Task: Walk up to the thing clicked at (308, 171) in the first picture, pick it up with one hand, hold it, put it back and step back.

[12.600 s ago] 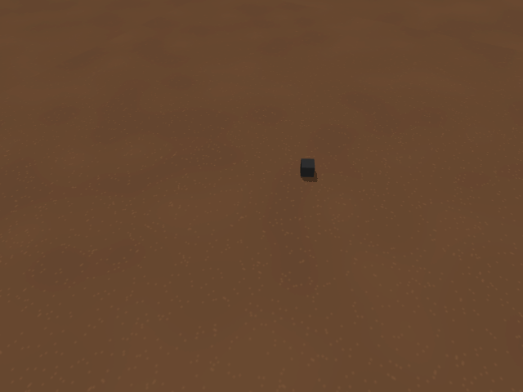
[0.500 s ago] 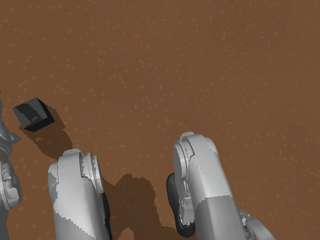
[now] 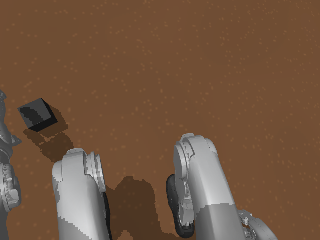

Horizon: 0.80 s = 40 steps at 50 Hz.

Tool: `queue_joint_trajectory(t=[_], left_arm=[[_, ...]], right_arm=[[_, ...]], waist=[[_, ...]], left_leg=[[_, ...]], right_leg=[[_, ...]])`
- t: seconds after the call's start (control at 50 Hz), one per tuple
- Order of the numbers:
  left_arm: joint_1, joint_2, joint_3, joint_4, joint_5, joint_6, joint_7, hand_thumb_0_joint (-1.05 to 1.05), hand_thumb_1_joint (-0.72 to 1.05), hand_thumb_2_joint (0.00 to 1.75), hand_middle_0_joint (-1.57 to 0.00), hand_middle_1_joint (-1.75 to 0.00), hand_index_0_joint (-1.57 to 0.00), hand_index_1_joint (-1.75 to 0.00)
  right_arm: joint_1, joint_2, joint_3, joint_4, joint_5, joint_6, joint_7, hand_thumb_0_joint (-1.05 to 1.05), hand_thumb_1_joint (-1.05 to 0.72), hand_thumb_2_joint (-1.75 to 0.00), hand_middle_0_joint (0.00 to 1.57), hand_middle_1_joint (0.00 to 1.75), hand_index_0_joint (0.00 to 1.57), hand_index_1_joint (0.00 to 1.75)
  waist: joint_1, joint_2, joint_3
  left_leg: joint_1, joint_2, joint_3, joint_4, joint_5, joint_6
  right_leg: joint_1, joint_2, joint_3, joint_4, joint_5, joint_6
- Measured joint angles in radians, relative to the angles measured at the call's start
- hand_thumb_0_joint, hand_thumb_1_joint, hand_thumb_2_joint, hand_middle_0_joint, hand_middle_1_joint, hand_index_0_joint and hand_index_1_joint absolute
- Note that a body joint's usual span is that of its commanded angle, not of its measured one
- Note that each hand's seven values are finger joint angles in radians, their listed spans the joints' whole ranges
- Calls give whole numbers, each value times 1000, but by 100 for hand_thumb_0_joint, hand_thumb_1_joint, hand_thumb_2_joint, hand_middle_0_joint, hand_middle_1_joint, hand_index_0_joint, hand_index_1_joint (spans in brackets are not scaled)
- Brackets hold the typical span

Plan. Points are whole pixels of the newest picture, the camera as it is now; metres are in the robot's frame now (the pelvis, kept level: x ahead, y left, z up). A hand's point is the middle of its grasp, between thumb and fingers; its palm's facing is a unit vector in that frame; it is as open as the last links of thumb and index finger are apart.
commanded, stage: rise first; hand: left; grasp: from above
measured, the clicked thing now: (39, 115) +0.45 +0.32 -0.29
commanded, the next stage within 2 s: approach in 0.08 s
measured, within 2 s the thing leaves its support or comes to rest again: neither
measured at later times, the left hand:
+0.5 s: hand (19, 101) +0.46 +0.32 -0.17, palm faces -0.29 -0.24 -0.93, open 13.9 cm
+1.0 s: hand (21, 120) +0.41 +0.33 -0.20, palm faces -0.43 -0.25 -0.87, open 14.2 cm
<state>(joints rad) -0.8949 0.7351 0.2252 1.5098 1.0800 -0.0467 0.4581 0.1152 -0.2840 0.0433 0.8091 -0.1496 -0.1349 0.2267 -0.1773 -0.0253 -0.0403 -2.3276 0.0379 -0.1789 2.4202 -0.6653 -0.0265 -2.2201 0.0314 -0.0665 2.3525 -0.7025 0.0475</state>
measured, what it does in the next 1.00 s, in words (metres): stands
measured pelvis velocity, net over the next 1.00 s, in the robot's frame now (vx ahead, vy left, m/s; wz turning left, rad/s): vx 0.00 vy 0.00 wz -0.02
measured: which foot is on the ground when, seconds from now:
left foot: down 0.00-1.00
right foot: down 0.00-1.00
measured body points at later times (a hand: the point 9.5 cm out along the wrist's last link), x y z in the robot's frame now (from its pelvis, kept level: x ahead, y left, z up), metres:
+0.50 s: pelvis +0.00 +0.00 +0.00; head +0.24 +0.07 +0.37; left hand +0.47 +0.33 -0.11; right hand +0.06 -0.26 -0.11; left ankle +0.08 +0.14 -0.29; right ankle +0.10 -0.13 -0.29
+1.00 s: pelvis +0.00 +0.00 -0.01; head +0.24 +0.07 +0.37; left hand +0.43 +0.34 -0.15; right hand +0.02 -0.26 -0.10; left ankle +0.08 +0.14 -0.29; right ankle +0.10 -0.13 -0.29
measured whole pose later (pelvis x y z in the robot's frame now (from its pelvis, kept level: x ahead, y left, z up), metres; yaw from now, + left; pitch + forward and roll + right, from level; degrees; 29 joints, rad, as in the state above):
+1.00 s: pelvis +0.00 +0.00 -0.01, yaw -1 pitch +30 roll -8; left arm -0.92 0.77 0.22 1.55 1.09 -0.06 0.43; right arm 0.19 -0.30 0.13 0.78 -0.16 -0.15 0.24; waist -0.24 -0.03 0.03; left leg -2.33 0.04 -0.20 2.44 -0.66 -0.04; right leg -2.22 0.04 -0.08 2.36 -0.69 0.05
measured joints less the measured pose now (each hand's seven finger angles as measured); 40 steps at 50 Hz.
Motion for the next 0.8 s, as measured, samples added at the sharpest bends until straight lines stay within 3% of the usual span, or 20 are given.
queue_joint_trajectory(t=[0.18,0.36,0.46,0.56,0.68,0.8], left_arm=[[-16,3,10,13,7,9,27,0,-35,81,-32,-83,-31,-84],[-61,-5,-41,51,-14,28,29,0,-43,88,-27,-85,-25,-88],[-145,-6,-50,107,-17,58,72,0,-49,92,-23,-90,-20,-93],[-222,4,-10,135,-31,119,97,0,-54,96,-18,-96,-16,-98],[-273,25,-17,154,-50,182,40,0,-57,99,-13,-100,-12,-102],[-214,36,-43,141,-52,167,-54,0,-59,100,-11,-102,-10,-103]], right_arm=[[3,5,5,5,-7,-11,-1,0,-92,-90,19,30,20,30],[9,9,17,12,-13,-29,2,0,-92,-90,19,30,20,30],[12,7,37,8,-28,-50,6,0,-92,-90,20,30,20,30],[26,-4,50,-3,-33,-57,19,0,-92,-90,19,30,20,30],[53,-19,61,-10,-19,-51,31,0,-92,-90,19,30,19,30],[81,-29,77,-18,-2,-44,27,0,-92,-90,19,30,19,30]], waist=[[-9,-3,-2],[-19,-1,-1],[-51,-4,2],[-95,11,0],[-126,41,4],[-127,52,35]], left_leg=[[-8,-2,1,5,3,1],[-14,1,4,4,1,0],[-21,2,0,5,0,-4],[-31,8,-8,5,-4,-7],[-25,18,-11,0,-12,-2],[-3,20,-9,-2,-14,2]], right_leg=[[-6,0,1,4,2,-2],[-16,1,5,5,1,2],[-27,4,1,6,5,-2],[-39,10,-5,1,9,-1],[-38,19,-8,-10,11,4],[-16,21,-6,-15,12,6]])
